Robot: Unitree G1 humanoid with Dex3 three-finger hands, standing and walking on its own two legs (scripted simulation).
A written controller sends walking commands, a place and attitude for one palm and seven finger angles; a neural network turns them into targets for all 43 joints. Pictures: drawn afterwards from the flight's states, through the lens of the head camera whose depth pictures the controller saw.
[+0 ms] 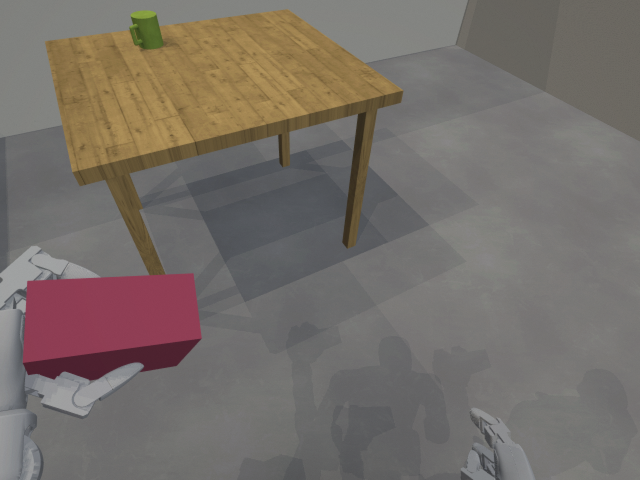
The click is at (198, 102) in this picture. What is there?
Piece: table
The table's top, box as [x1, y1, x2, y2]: [45, 9, 403, 185]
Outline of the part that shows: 403,90 287,9 159,26 164,44 156,49 143,49 138,45 134,45 129,30 45,41 71,167 79,185 397,103 401,100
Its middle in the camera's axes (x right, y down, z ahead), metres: -0.34 -0.53 +1.22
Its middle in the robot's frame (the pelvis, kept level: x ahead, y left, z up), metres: +1.25 +0.41 -0.07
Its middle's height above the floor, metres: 0.70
